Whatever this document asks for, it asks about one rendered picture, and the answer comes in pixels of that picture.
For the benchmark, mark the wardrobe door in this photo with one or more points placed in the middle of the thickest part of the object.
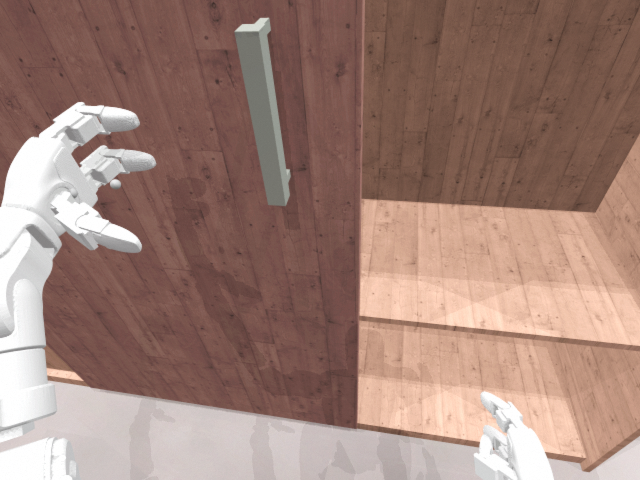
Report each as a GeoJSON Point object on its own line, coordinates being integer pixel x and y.
{"type": "Point", "coordinates": [53, 361]}
{"type": "Point", "coordinates": [231, 302]}

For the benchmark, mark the robot left forearm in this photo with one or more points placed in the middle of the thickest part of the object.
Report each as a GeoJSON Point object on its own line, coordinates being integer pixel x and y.
{"type": "Point", "coordinates": [28, 245]}

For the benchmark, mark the right robot hand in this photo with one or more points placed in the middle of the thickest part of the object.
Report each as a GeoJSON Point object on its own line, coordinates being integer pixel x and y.
{"type": "Point", "coordinates": [521, 455]}

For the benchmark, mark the handle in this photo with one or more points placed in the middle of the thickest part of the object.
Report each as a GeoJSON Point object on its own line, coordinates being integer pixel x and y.
{"type": "Point", "coordinates": [253, 49]}

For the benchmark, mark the left robot upper arm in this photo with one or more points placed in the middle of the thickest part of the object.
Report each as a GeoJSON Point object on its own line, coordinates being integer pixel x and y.
{"type": "Point", "coordinates": [46, 459]}

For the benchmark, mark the left robot hand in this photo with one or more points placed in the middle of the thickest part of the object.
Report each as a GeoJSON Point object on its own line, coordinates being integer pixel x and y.
{"type": "Point", "coordinates": [44, 169]}

